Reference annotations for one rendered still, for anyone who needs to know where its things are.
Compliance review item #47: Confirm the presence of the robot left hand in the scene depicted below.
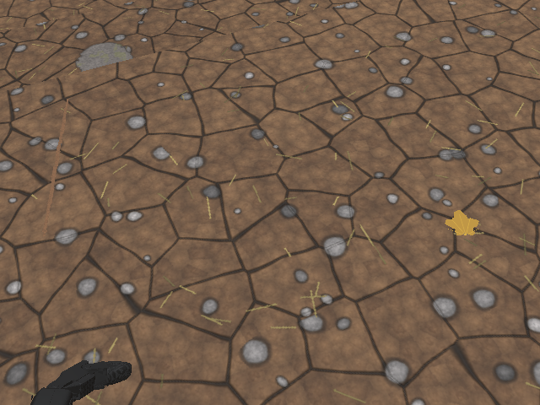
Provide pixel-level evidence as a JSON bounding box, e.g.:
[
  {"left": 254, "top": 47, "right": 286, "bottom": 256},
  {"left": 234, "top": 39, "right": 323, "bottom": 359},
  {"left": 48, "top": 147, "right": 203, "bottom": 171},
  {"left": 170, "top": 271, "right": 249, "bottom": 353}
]
[{"left": 30, "top": 360, "right": 132, "bottom": 405}]

